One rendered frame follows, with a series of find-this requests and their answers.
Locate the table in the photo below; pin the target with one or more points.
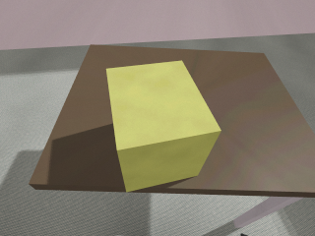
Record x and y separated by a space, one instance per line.
265 147

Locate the carton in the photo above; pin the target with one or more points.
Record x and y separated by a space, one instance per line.
164 130

